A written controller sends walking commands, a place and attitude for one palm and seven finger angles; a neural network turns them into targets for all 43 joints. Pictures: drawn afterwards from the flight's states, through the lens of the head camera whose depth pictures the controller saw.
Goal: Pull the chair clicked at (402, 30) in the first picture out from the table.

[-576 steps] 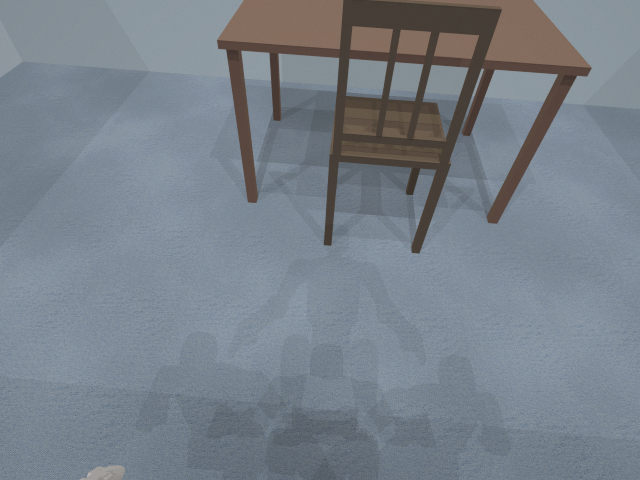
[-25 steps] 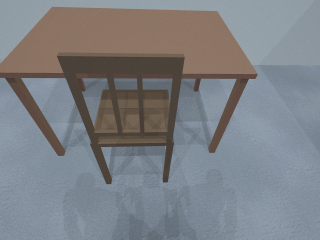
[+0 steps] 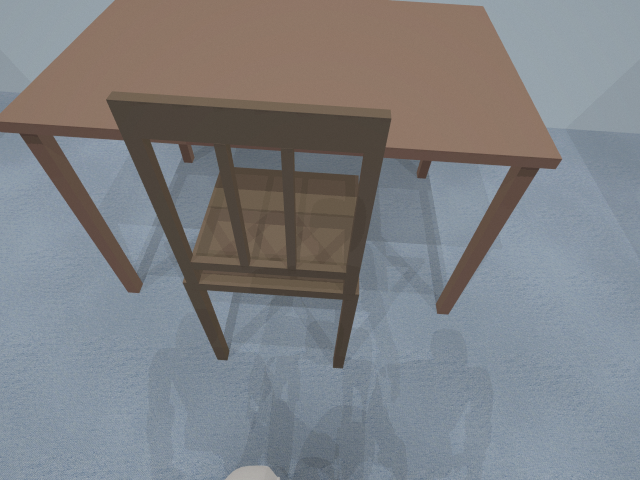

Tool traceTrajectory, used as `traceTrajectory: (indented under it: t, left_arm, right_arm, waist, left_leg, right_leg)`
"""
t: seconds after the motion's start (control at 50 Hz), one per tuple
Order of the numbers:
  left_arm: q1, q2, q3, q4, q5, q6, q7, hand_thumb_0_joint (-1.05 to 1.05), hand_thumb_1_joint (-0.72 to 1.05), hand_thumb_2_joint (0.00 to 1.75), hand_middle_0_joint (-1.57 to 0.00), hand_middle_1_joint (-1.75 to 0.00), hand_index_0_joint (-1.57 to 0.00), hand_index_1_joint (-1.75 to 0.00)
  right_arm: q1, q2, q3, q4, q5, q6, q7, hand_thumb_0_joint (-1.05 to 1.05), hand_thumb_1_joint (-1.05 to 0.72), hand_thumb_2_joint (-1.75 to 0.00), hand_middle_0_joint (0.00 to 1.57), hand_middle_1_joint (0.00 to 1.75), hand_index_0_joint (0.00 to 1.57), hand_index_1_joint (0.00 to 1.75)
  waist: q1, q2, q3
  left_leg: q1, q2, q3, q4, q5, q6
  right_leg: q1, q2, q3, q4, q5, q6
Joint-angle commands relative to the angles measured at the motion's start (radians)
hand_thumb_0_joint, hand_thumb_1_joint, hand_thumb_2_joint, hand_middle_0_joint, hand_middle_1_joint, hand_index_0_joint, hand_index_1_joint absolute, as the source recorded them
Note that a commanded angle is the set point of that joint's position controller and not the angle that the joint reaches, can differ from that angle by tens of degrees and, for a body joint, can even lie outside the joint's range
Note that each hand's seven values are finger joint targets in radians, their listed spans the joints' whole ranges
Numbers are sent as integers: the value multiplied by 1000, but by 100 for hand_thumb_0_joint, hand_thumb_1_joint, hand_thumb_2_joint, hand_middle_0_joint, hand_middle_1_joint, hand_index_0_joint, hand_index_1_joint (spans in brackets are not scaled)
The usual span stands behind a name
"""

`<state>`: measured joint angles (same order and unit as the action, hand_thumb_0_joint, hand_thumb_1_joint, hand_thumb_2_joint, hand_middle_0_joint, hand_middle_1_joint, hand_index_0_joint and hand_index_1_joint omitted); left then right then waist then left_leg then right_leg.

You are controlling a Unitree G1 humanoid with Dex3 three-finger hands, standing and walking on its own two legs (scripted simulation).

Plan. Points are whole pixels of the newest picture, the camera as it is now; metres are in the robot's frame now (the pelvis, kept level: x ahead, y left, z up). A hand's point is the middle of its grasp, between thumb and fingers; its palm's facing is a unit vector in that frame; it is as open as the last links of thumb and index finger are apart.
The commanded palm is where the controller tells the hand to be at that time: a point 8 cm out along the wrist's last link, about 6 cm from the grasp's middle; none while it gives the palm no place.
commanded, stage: shuffle to correct the standing spot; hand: left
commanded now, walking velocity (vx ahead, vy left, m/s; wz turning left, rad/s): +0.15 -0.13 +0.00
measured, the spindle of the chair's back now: (235, 211) +0.54 +0.21 -0.05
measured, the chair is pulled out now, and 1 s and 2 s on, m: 0.00 0.00 0.00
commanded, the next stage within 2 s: come to a stop and stand still in 0.32 s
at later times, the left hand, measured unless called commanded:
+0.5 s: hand out of the picture +0.11 +0.10 -0.17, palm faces +0.06 -0.98 -0.20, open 7.3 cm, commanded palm none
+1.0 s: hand (247, 476) +0.15 +0.12 -0.17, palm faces +0.02 -0.97 -0.26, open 7.3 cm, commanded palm none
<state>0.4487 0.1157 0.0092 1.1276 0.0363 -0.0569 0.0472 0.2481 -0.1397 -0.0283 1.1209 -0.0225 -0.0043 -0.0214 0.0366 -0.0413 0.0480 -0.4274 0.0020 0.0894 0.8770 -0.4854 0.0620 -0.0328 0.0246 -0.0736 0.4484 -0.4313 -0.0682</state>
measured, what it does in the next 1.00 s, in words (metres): walks ahead: left foot, then right foot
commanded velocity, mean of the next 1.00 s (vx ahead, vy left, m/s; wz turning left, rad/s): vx -0.01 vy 0.00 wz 0.01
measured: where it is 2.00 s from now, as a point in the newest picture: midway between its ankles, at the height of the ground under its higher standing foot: outside the picture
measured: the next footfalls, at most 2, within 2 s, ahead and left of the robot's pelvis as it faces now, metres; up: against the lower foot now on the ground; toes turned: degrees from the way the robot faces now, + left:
left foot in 0.08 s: +0.11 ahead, +0.10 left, +0.00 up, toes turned +3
right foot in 0.38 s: +0.16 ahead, -0.17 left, +0.00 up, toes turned -2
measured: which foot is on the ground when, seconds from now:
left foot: up 0.00-0.06, down 0.08-0.40, up 0.42-0.58, down 0.60-1.00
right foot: down 0.00-0.08, up 0.10-0.36, down 0.38-1.00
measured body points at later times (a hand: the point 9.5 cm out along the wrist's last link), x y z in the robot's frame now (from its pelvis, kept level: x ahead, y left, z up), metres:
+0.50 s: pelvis +0.10 -0.07 +0.00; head +0.12 -0.07 +0.45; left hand +0.11 +0.16 -0.16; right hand +0.13 -0.31 -0.16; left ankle +0.07 +0.05 -0.69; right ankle +0.11 -0.18 -0.73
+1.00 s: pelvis +0.11 -0.08 +0.00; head +0.13 -0.08 +0.45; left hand +0.15 +0.17 -0.15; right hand +0.18 -0.31 -0.15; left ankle +0.14 +0.03 -0.73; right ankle +0.11 -0.18 -0.73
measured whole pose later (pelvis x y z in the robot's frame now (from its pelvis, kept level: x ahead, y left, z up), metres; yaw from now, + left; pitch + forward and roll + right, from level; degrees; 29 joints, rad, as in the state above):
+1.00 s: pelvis +0.11 -0.08 +0.00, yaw -1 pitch -1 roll +0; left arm 0.25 0.18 0.01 1.02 0.02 0.00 0.06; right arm 0.19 -0.18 -0.03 1.01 -0.01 0.03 -0.01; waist 0.01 0.02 0.05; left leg -0.26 0.01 0.07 0.54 -0.26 0.02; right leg -0.21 0.00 -0.06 0.52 -0.29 -0.02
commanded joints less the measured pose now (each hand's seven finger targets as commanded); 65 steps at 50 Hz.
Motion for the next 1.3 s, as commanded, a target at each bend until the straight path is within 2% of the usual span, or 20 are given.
traceTrajectory:
  t: [0.0,0.02,0.04,0.06,0.08,0.18,0.3,0.34,0.38,0.4,0.44,0.5,0.6,0.8,0.9,0.92,0.96,1.02,1.1,1.28]
  left_arm:
    - [25,135,21,-7,-17,1,-14,0,90,90,-20,-30,-20,-30]
    - [42,124,20,-8,-22,2,-21,0,90,90,-20,-30,-20,-30]
    - [56,73,17,-27,-33,4,-25,0,90,90,-20,-30,-20,-30]
    - [29,86,18,-73,-25,7,-23,0,90,90,-20,-30,-20,-30]
    - [-8,82,28,-93,-13,20,-21,0,90,90,-20,-30,-20,-30]
    - [56,35,36,-80,-8,58,-52,0,90,90,-20,-30,-20,-30]
    - [7,51,30,-90,-3,38,-54,0,90,90,-20,-30,-20,-30]
    - [32,113,38,-81,-2,26,-48,0,90,90,-20,-30,-20,-30]
    - [44,225,58,-84,-8,27,-38,0,90,90,-20,-30,-20,-30]
    - [23,220,63,-86,-7,24,-35,0,90,90,-20,-30,-20,-30]
    - [-38,156,47,-83,-8,19,-23,0,90,90,-20,-30,-20,-30]
    - [-92,158,34,-75,-15,8,-11,0,90,90,-20,-30,-20,-30]
    - [-108,127,26,-92,-26,44,4,0,90,90,-20,-30,-20,-30]
    - [-142,201,41,-113,-18,56,2,0,90,90,-20,-30,-20,-30]
    - [-193,175,30,-131,-20,60,-5,0,90,90,-20,-30,-20,-30]
    - [-74,174,17,-113,-14,30,31,0,90,90,-20,-30,-20,-30]
    - [-175,258,27,-198,-15,14,20,0,90,90,-20,-30,-20,-30]
    - [-220,236,22,-232,-16,27,11,0,90,90,-20,-30,-20,-30]
    - [-162,186,11,-226,-17,54,0,0,90,90,-20,-30,-20,-30]
    - [-142,173,3,-196,-17,52,-10,0,90,90,-20,-30,-20,-30]
  right_arm:
    - [138,-25,-3,-29,5,-46,-8,0,-90,-90,20,30,20,30]
    - [229,-79,-14,2,1,-51,-20,0,-90,-90,20,30,20,30]
    - [297,-170,-36,11,-16,-56,-28,0,-90,-90,20,30,20,30]
    - [310,-227,-43,-13,-1,-42,-24,0,-90,-90,20,30,20,30]
    - [233,-235,-43,-36,-1,-39,-28,0,-90,-90,20,30,20,30]
    - [-41,-162,-27,-125,-7,-49,-17,0,-90,-90,20,30,20,30]
    - [-9,-186,-53,-118,-11,-15,-3,0,-90,-90,20,30,20,30]
    - [10,-135,-43,-115,-8,-11,0,0,-90,-90,20,30,20,30]
    - [13,-52,-24,-142,-3,-10,3,0,-90,-90,20,30,20,30]
    - [-23,-72,-26,-152,-5,-11,-5,0,-90,-90,20,30,20,30]
    - [-31,-76,-19,-135,3,-25,-8,0,-90,-90,20,30,20,30]
    - [38,-21,14,-77,19,-24,-14,0,-90,-90,20,30,20,30]
    - [26,-122,-7,-80,16,-11,-26,0,-90,-90,20,30,20,30]
    - [-14,-111,-21,-129,13,34,-14,0,-90,-90,20,30,20,30]
    - [-23,-117,-9,-117,9,22,-3,0,-90,-90,20,30,20,30]
    - [-78,-172,-16,-189,18,-2,3,0,-90,-90,20,30,20,30]
    - [1,-109,-6,-210,5,16,19,0,-90,-90,20,30,20,30]
    - [48,-113,-5,-209,6,7,20,0,-90,-90,20,30,20,30]
    - [17,-167,0,-226,0,-6,16,0,-90,-90,20,30,20,30]
    - [34,-174,3,-181,5,-18,12,0,-90,-90,20,30,20,30]
  waist:
    - [-127,-85,-31]
    - [-154,-59,-77]
    - [-160,140,-128]
    - [-152,150,-94]
    - [-122,131,-15]
    - [12,183,62]
    - [-16,134,19]
    - [-2,18,26]
    - [4,-212,-10]
    - [19,-309,8]
    - [-12,-135,0]
    - [-45,-22,-88]
    - [-22,79,-41]
    - [-28,-59,-68]
    - [-27,22,2]
    - [-4,85,-34]
    - [-51,-24,-118]
    - [-80,20,-24]
    - [-29,105,55]
    - [-24,63,-13]
  left_leg:
    - [274,-54,76,-326,309,9]
    - [456,37,-45,-364,432,47]
    - [547,335,-417,-447,613,182]
    - [415,474,-579,-569,613,278]
    - [308,478,-609,-605,457,285]
    - [-44,267,-257,-670,162,126]
    - [-10,196,-202,-537,-52,48]
    - [-45,101,-120,-350,-34,-10]
    - [-111,-7,17,-43,-89,-46]
    - [-161,20,-19,91,-113,-40]
    - [-115,53,-57,110,-68,-49]
    - [99,29,-45,-296,85,-76]
    - [317,159,-126,-428,877,-13]
    - [246,59,-84,-353,397,-68]
    - [252,114,-156,-506,360,-39]
    - [228,116,-89,-293,435,-53]
    - [154,41,-57,-291,154,-63]
    - [214,45,-81,-374,225,-53]
    - [60,138,-240,-557,137,11]
    - [136,130,-223,-599,125,8]
  right_leg:
    - [-114,-155,72,129,974,-69]
    - [-233,-127,75,311,838,-35]
    - [-427,-32,10,617,305,13]
    - [-465,-1,45,813,-127,9]
    - [-530,-28,106,872,-132,10]
    - [-344,-108,58,570,23,44]
    - [-185,-33,-61,163,139,77]
    - [-136,-88,74,-7,97,53]
    - [-122,-325,406,-226,32,-71]
    - [-103,-329,464,-237,185,-119]
    - [-93,-320,334,-126,645,-163]
    - [-38,-267,189,4,1015,-103]
    - [-198,-133,122,46,521,43]
    - [-168,-270,240,-44,607,-42]
    - [-245,-164,164,-72,247,21]
    - [-195,-207,206,-49,608,43]
    - [-135,-291,296,-67,444,-51]
    - [-295,-216,205,-46,187,-39]
    - [-237,-75,77,49,58,30]
    - [-206,-96,89,17,126,38]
